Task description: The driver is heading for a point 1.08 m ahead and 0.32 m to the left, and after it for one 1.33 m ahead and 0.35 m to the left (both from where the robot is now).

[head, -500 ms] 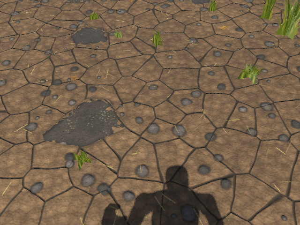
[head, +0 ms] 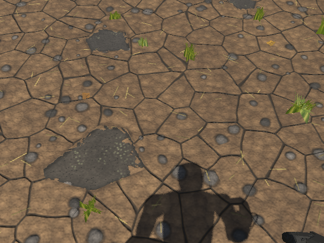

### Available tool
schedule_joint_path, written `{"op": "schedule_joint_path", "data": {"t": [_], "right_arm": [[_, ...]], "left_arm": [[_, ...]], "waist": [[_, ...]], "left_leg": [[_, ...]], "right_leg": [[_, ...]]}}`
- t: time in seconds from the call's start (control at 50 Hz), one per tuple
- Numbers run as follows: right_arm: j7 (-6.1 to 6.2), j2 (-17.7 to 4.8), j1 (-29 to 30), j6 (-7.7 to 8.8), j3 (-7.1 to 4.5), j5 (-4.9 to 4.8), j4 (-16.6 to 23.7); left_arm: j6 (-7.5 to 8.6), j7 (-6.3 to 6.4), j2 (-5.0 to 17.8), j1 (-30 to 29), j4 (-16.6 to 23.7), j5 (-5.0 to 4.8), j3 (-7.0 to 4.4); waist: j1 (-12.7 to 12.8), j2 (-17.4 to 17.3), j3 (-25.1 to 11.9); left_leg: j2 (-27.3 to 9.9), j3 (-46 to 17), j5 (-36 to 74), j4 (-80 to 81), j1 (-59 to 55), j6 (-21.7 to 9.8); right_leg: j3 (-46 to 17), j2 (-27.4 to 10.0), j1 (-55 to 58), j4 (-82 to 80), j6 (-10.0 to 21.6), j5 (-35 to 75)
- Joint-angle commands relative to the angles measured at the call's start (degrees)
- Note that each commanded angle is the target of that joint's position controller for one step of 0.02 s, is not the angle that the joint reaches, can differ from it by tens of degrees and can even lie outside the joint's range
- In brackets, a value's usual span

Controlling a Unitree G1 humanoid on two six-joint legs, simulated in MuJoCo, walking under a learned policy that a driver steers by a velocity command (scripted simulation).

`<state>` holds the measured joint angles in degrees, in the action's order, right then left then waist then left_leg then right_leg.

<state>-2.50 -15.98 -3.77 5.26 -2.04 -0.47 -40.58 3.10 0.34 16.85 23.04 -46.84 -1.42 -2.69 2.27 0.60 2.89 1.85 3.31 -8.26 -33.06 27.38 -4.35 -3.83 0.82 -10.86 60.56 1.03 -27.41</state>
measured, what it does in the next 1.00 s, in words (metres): walks ahead: right foot, then left foot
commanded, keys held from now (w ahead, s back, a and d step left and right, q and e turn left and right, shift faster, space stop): w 0.48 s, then w+q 0.52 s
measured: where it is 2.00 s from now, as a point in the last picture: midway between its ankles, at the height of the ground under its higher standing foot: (137, 120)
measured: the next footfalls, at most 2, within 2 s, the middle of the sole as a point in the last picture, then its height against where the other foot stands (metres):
right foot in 0.44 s outside the picture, level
left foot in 0.98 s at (148, 180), level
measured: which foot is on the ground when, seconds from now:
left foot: down 0.00-0.44, up 0.46-0.96, down 0.98-1.00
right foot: up 0.00-0.42, down 0.44-1.00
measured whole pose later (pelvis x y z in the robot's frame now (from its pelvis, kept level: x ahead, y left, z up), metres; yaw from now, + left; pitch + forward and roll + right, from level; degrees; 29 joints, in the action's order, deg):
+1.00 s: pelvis +0.56 +0.00 -0.01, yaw +14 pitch +2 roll -1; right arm -3.1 -15.4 -4.4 2.1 -3.1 -1.3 -39.1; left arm 2.1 1.4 16.8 18.4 -49.3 -0.6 -4.3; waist 2.2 -0.6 2.8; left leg 0.5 3.4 -6.9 -34.2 29.5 -5.9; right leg 14.8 -3.7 3.3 29.7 -1.6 -26.3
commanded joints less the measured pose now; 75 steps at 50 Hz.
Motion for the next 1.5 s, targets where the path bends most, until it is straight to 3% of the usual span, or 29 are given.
{"op": "schedule_joint_path", "data": {"t": [0.02,0.06,0.12,0.24,0.34,0.4,0.44,0.46,0.48,0.5,0.52,0.56,0.66,0.82,0.9,0.96,0.98,1.0,1.02,1.04,1.06,1.08,1.1,1.18,1.28,1.36,1.46,1.48,1.5], "right_arm": [[0.88,-7.6,-10.7,-0.24,-2.35,0.15,-0.4],[0.73,-5.7,-7.6,0.32,-1.86,1.33,0.0],[0.74,-6.9,-7.7,1.38,-2.26,0.6,-1.4],[1.89,-9.4,-11.9,0.65,-2.73,-0.15,-3.7],[2.08,-10.9,-17.1,-0.97,-3.14,-0.82,-6.4],[2.57,-11.8,-16.6,-2.06,-3.53,-0.92,-7.0],[2.81,-9.8,-15.5,-2.54,-2.64,-0.39,-6.6],[2.71,-5.2,-19.1,-1.82,-0.96,0.75,-4.7],[2.37,-2.0,-22.9,-0.64,0.13,0.36,-5.1],[1.91,-8.2,-18.0,0.08,-1.35,-1.41,-4.9],[1.72,-9.5,-13.3,0.44,-1.77,-2.35,-3.3],[1.94,-8.4,-10.8,-0.07,-2.04,-1.19,-3.1],[2.49,-4.8,-12.1,-2.96,-1.94,-1.17,-3.5],[0.37,-2.0,0.7,-2.24,-0.95,-0.56,1.4],[-1.0,-2.9,3.6,-2.34,-1.35,-0.73,4.7],[-1.1,-6.9,-5.8,-2.88,-3.64,-0.9,3.8],[-0.39,-10.0,-15.1,-3.03,-5.48,-1.02,1.6],[1.0,-15.2,-22.2,-3.72,-7.12,-1.12,0.2],[0.95,-18.5,-18.6,-3.14,-7.2,-1.28,2.0],[0.6,-13.4,-19.5,-2.56,-5.72,-0.88,2.7],[0.63,-10.8,-17.9,-1.95,-5.04,-0.52,2.5],[0.56,-9.7,-14.4,-1.56,-4.62,-0.61,2.7],[0.78,-7.7,-11.1,-1.42,-4.06,-0.53,3.4],[1.95,-8.5,-9.7,-1.25,-4.13,-0.12,4.4],[3.36,-10.1,-13.2,-2.1,-4.59,-0.73,3.0],[3.59,-9.9,-16.8,-2.79,-4.62,-1.16,1.5],[3.64,-7.3,-14.9,-3.31,-3.92,-0.72,2.3],[3.41,-4.0,-15.3,-3.11,-2.64,0.19,3.4],[3.38,-0.9,-23.7,-2.59,-1.62,-1.52,4.9]], "left_arm": [[2.85,-0.27,7.6,-5.8,7.5,-0.72,-1.31],[1.72,-0.12,6.5,-3.8,6.6,0.41,-1.58],[0.25,0.26,4.1,-3.4,6.5,0.96,-1.04],[1.55,-0.5,1.9,-16.1,9.7,1.18,0.01],[2.29,-2.11,2.8,-23.3,12.5,0.44,-0.14],[2.51,-2.68,4.7,-20.4,12.3,0.59,-0.9],[2.47,-2.0,9.0,-6.1,8.4,0.98,-3.21],[2.22,-1.53,14.4,1.8,7.5,2.06,-4.45],[1.95,-1.84,14.7,4.1,6.6,1.45,-4.48],[1.91,-1.73,9.4,2.8,7.0,1.1,-3.03],[1.88,-1.51,8.0,-1.3,7.4,1.1,-2.46],[2.24,-1.54,5.3,-7.3,7.7,1.87,-1.67],[4.08,-1.2,5.3,-9.2,5.4,2.37,-2.17],[2.79,0.27,7.9,-5.5,1.9,1.61,-3.07],[0.8,0.62,9.3,-4.6,0.6,0.57,-3.79],[-0.7,1.48,11.5,-6.6,1.3,0.34,-4.4],[-0.9,1.73,11.1,-7.5,1.7,0.19,-4.07],[-0.24,1.69,7.4,-5.6,3.0,1.91,-2.67],[1.7,0.73,1.4,-2.2,5.9,2.22,-0.67],[3.99,-0.35,6.8,-8.3,6.5,0.28,-1.58],[5.03,-0.81,7.8,-12.5,8.1,-1.33,-1.75],[5.43,-0.47,6.9,-12.9,8.0,-0.46,-1.57],[5.17,-0.05,7.6,-13.0,7.5,1.23,-2.05],[2.8,-0.03,5.8,-11.4,7.8,2.39,-2.02],[2.79,-0.35,2.9,-21.8,10.6,2.14,-0.75],[3.66,-1.37,4.4,-26.5,12.3,1.09,-1.14],[5.06,-1.33,8.6,-15.0,10.1,1.45,-3.51],[5.14,-0.81,11.6,-6.5,9.5,2.4,-4.32],[4.35,-1.05,15.8,-1.8,7.3,2.91,-5.35]], "waist": [[-5.7,-2.5,-7.2],[-2.1,-4.4,-4.8],[-0.5,-4.6,-3.0],[-4.8,-2.8,0.0],[-7.3,-3.4,1.1],[-4.4,-4.9,-0.9],[2.9,-3.4,-10.8],[3.5,5.5,-20.3],[2.4,16.5,-25.2],[4.3,9.9,-20.0],[3.6,6.9,-12.3],[0.2,3.3,-5.6],[-2.6,3.5,-2.0],[2.0,1.3,2.1],[1.5,2.1,2.2],[-4.9,4.6,-5.1],[-10.0,3.2,-9.8],[-11.4,-6.1,-15.1],[-5.0,-17.0,-21.7],[-9.4,-8.7,-22.9],[-9.1,-6.1,-15.2],[-5.9,-0.3,-9.5],[-4.0,-0.2,-7.3],[-1.2,-2.1,-4.8],[-5.1,-4.3,-2.8],[-6.8,-5.5,-2.7],[0.1,-7.5,-7.8],[3.5,-1.5,-16.0],[-0.3,18.1,-22.4]], "left_leg": [[-18.2,-27.3,-6.7,18.3,-28.7,-10.7],[-14.9,-21.1,0.0,21.6,-19.0,-10.1],[-14.2,-15.5,5.2,25.5,-13.8,-11.5],[-10.6,-6.9,8.9,26.4,-16.1,-8.2],[-14.9,-8.7,8.9,22.5,-25.9,-7.4],[-16.5,-9.3,19.0,16.6,-30.7,-5.5],[-11.5,-5.0,29.0,-1.5,-25.5,-2.6],[-5.8,-2.0,12.2,-22.4,-7.7,0.8],[2.0,-6.3,-24.7,-35.7,8.4,2.8],[-1.2,-11.2,-24.4,-41.2,14.9,2.1],[-4.0,-9.6,-19.0,-40.7,16.9,1.5],[-8.0,-9.1,-10.7,-35.0,12.6,2.1],[-9.0,-10.4,-2.2,-29.2,10.4,4.7],[-7.5,-4.5,13.4,-5.9,11.4,3.8],[-5.8,-1.4,5.4,-2.1,12.5,1.0],[0.3,3.3,-2.3,-2.2,-2.3,-2.8],[2.3,2.4,1.0,1.7,-16.4,-5.1],[-7.4,-13.2,3.0,2.1,-33.7,-8.9],[-20.0,-47.2,-8.4,11.0,-49.8,-21.0],[-20.4,-48.6,-11.6,16.1,-50.1,-19.0],[-18.7,-40.1,-8.6,16.3,-43.9,-16.6],[-16.0,-33.5,-1.9,16.5,-34.7,-14.6],[-14.0,-28.8,3.9,17.1,-28.3,-13.5],[-10.8,-22.1,15.4,20.2,-16.9,-13.7],[-5.9,-17.0,9.9,19.1,-12.5,-9.2],[-7.7,-22.1,4.4,15.4,-16.1,-7.9],[-6.1,-25.7,9.0,0.9,-18.3,-4.1],[-2.5,-21.0,1.3,-14.7,-11.4,-1.9],[5.4,-13.8,-25.8,-33.0,9.5,2.1]], "right_leg": [[-1.3,-5.7,-30.0,12.2,0.7,5.3],[-1.5,-8.4,-23.4,7.3,0.2,9.9],[-0.4,-9.4,-22.7,2.2,-1.6,12.6],[2.5,-7.7,-23.3,-20.9,-2.7,32.1],[2.6,-5.7,-24.9,-29.5,-0.9,30.3],[3.6,-4.0,-20.2,-31.9,1.6,23.3],[5.0,-2.8,1.6,-32.9,5.0,24.9],[-13.1,-16.4,23.1,-30.8,11.4,24.0],[-35.5,-23.6,33.3,-39.4,17.1,13.0],[-33.0,-22.4,30.3,-41.8,14.6,6.2],[-24.6,-21.1,22.5,-43.1,12.7,9.1],[-14.1,-17.1,9.7,-47.0,11.1,18.0],[-1.0,-15.1,2.3,-53.1,10.9,28.6],[11.2,-14.8,9.2,-54.0,8.3,32.9],[13.4,-17.4,17.6,-48.1,6.9,45.0],[15.7,-16.4,18.0,-31.2,4.7,70.1],[17.0,-14.0,11.7,-18.6,2.7,66.6],[16.9,-10.5,-3.9,-0.2,0.2,39.7],[7.7,2.8,-27.2,19.2,-3.1,-5.8],[-2.7,-0.1,-33.5,21.5,-1.5,-4.9],[-2.0,-2.4,-35.8,18.9,-0.2,-0.2],[-1.6,-5.0,-33.7,12.9,0.0,4.1],[-1.4,-6.7,-30.0,7.9,-0.5,6.4],[0.1,-7.2,-24.1,-0.9,-3.8,11.3],[1.4,-3.3,-20.5,-22.3,-5.7,29.3],[0.0,-1.2,-17.9,-30.3,-4.7,31.4],[-0.4,-2.2,-0.8,-35.9,1.0,24.6],[-9.5,-11.7,14.2,-34.6,4.7,21.4],[-36.8,-24.5,31.7,-39.9,14.5,9.5]]}}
